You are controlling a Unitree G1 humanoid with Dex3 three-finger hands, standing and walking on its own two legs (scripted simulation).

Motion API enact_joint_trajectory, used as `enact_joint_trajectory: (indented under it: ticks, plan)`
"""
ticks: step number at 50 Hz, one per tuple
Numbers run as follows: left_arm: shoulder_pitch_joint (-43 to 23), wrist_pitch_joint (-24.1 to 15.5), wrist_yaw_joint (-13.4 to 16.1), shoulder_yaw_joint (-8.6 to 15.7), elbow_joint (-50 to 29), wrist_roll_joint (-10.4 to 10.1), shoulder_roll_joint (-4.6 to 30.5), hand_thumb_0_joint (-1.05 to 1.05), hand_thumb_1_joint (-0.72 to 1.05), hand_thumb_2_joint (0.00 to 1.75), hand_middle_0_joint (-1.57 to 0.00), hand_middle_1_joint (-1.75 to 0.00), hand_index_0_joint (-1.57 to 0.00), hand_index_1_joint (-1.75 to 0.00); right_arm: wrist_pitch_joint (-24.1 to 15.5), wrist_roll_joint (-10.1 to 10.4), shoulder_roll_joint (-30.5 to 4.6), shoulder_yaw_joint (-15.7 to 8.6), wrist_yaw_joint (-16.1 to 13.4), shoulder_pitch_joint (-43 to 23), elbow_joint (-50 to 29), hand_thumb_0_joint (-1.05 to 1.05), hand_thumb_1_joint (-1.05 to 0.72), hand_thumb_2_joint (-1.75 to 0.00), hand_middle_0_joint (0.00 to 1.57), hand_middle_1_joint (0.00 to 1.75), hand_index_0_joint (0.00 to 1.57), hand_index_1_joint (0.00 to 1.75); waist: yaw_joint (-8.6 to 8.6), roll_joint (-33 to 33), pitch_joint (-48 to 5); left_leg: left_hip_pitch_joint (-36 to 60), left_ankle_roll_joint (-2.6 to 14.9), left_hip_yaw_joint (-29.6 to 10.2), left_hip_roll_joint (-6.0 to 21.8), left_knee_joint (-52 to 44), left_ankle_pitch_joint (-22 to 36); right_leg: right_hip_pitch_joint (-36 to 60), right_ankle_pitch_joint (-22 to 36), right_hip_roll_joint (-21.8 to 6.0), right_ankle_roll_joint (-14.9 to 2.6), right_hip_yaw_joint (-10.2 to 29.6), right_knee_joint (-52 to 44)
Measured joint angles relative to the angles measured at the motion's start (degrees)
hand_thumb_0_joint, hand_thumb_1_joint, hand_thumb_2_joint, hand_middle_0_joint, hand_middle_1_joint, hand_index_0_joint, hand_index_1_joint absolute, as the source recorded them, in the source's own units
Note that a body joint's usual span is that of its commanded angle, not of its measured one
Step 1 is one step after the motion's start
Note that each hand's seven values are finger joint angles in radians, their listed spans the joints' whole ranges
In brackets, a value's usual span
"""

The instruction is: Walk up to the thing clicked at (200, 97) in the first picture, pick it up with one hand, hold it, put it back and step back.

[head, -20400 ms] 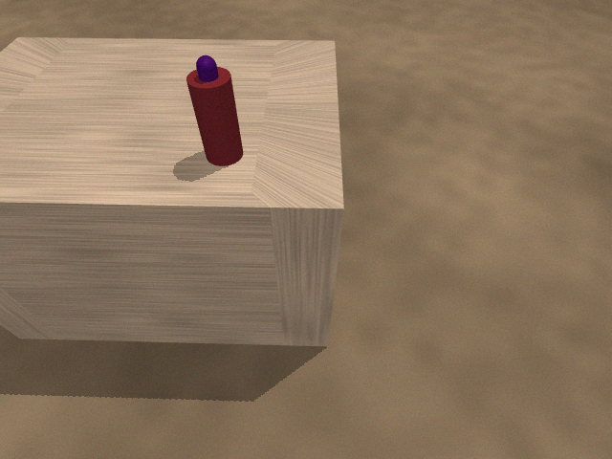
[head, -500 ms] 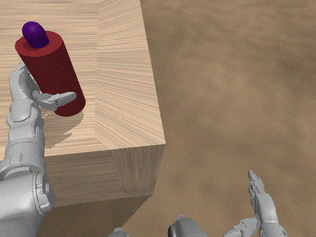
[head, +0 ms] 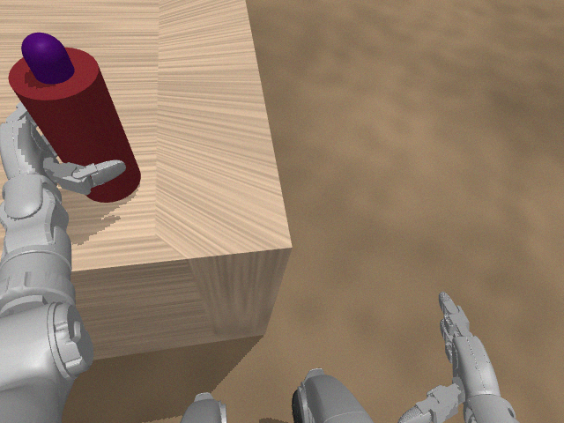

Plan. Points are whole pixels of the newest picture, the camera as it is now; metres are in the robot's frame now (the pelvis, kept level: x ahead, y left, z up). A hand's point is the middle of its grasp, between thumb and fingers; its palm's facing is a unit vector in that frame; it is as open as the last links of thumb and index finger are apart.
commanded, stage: lower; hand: left
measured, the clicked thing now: (82, 123) +0.50 +0.20 +0.11
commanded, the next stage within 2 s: loosen in 0.12 s
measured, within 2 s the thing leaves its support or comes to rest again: rests again in 0.02 s
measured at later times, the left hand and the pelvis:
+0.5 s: hand (77, 143) +0.50 +0.22 +0.07, palm faces +0.21 -0.98 +0.02, open 12.0 cm; pelvis +0.00 +0.00 -0.01, yaw +0 degrees
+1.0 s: hand (64, 133) +0.50 +0.23 +0.09, palm faces +0.21 -0.98 +0.01, open 17.3 cm; pelvis +0.00 +0.00 -0.01, yaw +0 degrees
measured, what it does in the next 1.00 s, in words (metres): stands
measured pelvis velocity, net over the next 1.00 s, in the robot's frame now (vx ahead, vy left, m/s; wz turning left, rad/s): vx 0.00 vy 0.00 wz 0.00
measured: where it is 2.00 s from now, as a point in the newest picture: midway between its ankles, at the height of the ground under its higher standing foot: outside the picture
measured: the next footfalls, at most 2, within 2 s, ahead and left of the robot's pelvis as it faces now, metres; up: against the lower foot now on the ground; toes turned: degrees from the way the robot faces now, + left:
none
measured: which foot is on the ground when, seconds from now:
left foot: down 0.00-1.00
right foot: down 0.00-1.00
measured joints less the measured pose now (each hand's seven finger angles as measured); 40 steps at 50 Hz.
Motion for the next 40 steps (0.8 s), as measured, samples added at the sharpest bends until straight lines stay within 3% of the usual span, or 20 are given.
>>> enact_joint_trajectory:
  ticks: [18,26,40]
  plan:
    - [-0.2,-1.9,-0.6,0.9,0.6,-0.2,0.8,-0.01,-0.61,0.85,-0.7,-0.99,-0.73,-1.0,1.1,-0.4,-0.1,0.4,0.6,1.0,-3.3,-0.01,0.51,-0.06,0.05,0.05,0.05,0.05,-0.74,0.0,-0.4,-3.0,-0.13,-0.6,0.0,2.8,-1.0,-2.8,-1.1,0.1,-0.12,-0.5,2.6]
    - [-1.3,-2.5,-0.7,1.2,0.5,-0.3,0.9,-0.01,-0.61,0.62,-0.76,-0.82,-0.79,-0.8,1.9,-0.4,-0.2,0.3,0.7,1.6,-4.0,-0.01,0.51,-0.05,0.06,0.05,0.05,0.05,-0.52,0.0,-1.1,-3.5,-0.19,-0.7,-0.1,3.2,-1.2,-3.3,-1.3,0.0,-0.17,-0.6,3.1]
    - [-2.9,-1.9,-1.1,1.3,1.9,-0.3,1.8,-0.01,-0.61,0.18,-0.42,-0.34,-0.44,-0.33,3.2,-0.1,-0.7,0.2,1.1,2.7,-6.5,-0.01,0.52,-0.05,0.06,0.05,0.06,0.05,-0.41,0.2,-1.2,-4.6,0.02,-0.3,-0.3,4.0,-1.2,-4.7,-1.3,-0.2,-0.01,-0.1,4.2]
